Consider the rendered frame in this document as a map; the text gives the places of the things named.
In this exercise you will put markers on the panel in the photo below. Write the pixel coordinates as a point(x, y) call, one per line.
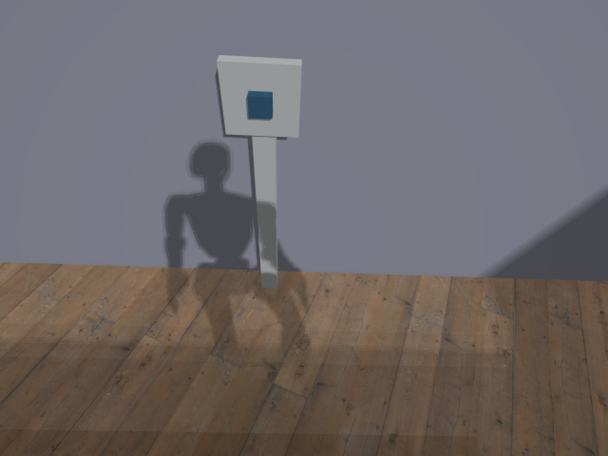
point(237, 75)

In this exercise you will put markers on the button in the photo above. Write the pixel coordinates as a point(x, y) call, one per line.
point(260, 104)

